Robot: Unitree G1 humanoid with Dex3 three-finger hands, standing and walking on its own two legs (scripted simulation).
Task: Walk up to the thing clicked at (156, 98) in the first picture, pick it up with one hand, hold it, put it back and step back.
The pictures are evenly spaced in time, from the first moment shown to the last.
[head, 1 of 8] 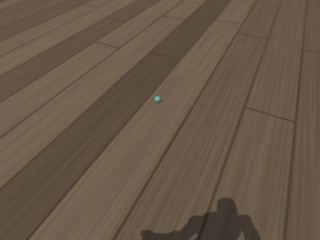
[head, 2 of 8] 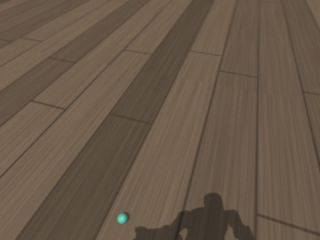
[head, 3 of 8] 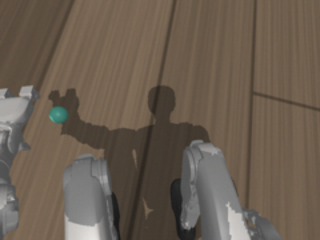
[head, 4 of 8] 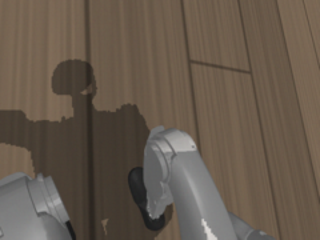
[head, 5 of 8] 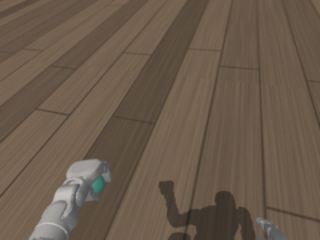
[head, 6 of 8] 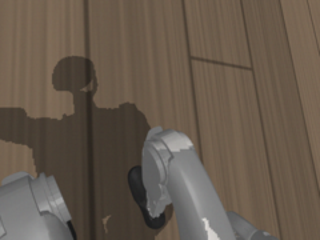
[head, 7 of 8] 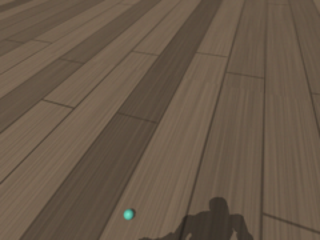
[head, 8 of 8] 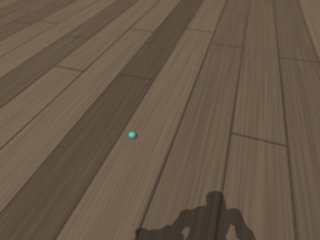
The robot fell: no
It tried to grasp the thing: yes
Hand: left
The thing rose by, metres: 0.69
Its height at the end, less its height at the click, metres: +0.00
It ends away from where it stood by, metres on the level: 0.00
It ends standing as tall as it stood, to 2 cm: yes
